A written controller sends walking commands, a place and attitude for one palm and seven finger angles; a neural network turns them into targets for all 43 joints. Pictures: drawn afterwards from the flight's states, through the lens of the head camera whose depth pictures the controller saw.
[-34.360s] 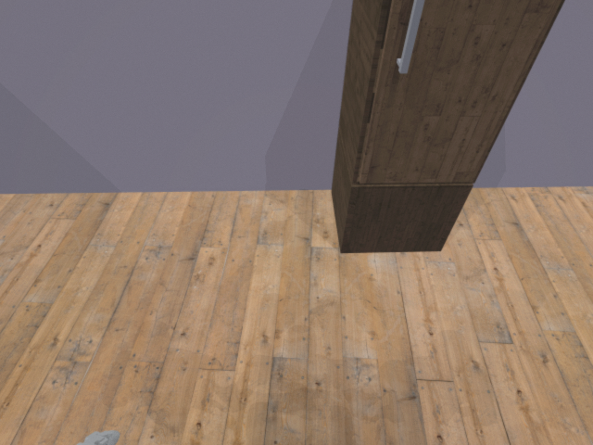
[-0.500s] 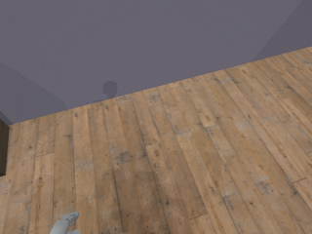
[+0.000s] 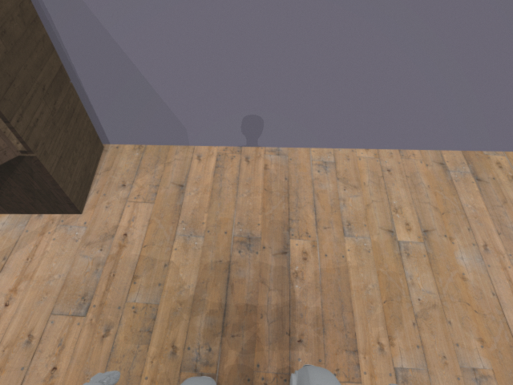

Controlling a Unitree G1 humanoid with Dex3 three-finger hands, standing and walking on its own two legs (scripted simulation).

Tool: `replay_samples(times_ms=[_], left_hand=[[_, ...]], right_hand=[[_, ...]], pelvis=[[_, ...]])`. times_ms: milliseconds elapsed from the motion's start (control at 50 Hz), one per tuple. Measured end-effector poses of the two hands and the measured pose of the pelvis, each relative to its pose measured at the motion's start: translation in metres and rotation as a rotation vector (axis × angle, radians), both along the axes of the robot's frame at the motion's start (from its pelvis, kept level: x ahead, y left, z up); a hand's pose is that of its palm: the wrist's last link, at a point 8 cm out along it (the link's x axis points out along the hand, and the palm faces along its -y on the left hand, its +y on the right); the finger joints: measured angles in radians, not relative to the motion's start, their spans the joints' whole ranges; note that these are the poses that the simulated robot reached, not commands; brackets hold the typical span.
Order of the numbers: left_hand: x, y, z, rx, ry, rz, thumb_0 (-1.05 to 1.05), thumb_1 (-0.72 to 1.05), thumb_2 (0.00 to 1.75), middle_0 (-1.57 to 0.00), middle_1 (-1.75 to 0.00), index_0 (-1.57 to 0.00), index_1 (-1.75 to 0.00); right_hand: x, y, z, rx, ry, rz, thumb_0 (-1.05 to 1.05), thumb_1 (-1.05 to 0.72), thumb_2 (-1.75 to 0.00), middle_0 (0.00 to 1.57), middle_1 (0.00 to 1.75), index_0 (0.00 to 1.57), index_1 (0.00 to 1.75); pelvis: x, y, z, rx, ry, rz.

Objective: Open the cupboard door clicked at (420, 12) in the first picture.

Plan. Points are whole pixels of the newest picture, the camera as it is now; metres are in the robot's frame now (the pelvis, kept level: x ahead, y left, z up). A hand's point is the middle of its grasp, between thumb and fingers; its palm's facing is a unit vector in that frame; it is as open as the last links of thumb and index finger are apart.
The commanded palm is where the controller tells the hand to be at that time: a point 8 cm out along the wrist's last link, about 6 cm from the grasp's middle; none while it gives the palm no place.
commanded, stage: turn to face it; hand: left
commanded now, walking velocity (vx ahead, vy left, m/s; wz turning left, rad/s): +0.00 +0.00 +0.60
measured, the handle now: out of the picture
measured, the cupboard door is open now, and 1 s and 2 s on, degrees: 46 46 46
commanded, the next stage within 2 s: take the last steps up to it in 1.26 s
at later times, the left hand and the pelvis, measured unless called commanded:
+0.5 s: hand out of the picture +0.01 +0.21 -0.19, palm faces +0.32 -0.92 -0.20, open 7.4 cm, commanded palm none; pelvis +0.01 +0.00 -0.01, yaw +19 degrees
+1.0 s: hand out of the picture -0.01 +0.18 -0.15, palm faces +0.57 -0.78 -0.26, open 7.4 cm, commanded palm none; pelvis +0.03 -0.03 +0.01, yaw +36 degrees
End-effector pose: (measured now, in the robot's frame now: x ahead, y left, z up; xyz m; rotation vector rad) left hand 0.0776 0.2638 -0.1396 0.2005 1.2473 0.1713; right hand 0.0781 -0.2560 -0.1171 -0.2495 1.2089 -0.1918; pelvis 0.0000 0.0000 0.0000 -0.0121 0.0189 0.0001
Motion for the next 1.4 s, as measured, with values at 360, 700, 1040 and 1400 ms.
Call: replay_samples(times_ms=[360, 700, 1040, 1400], left_hand=[[-0.049, -0.034, 0.012, -0.008, -0.049, 0.193, 0.00, 0.90, 0.90, -0.20, -0.30, -0.20, -0.30], [-0.086, 0.010, 0.012, 0.028, -0.061, 0.424, 0.01, 0.91, 0.90, -0.20, -0.30, -0.20, -0.30], [-0.133, -0.055, 0.016, 0.015, -0.044, 0.616, 0.00, 0.90, 0.90, -0.20, -0.30, -0.20, -0.30], [-0.186, -0.066, 0.007, 0.043, -0.005, 0.811, 0.00, 0.91, 0.90, -0.20, -0.30, -0.20, -0.30]], right_hand=[[0.061, -0.007, -0.005, 0.042, 0.047, 0.186, 0.01, -0.91, -0.90, 0.20, 0.30, 0.20, 0.30], [0.110, 0.050, -0.002, 0.016, 0.012, 0.429, 0.00, -0.90, -0.90, 0.20, 0.30, 0.21, 0.30], [0.170, 0.059, -0.007, 0.040, 0.056, 0.601, 0.01, -0.91, -0.90, 0.20, 0.30, 0.20, 0.30], [0.188, 0.125, -0.025, 0.097, 0.013, 0.796, 0.00, -0.90, -0.90, 0.20, 0.30, 0.21, 0.30]], pelvis=[[0.009, -0.022, 0.004, 0.036, -0.008, 0.241], [0.016, -0.007, 0.003, -0.006, -0.006, 0.440], [0.034, -0.027, 0.005, 0.052, -0.005, 0.654], [0.040, -0.026, -0.008, 0.038, -0.019, 0.782]])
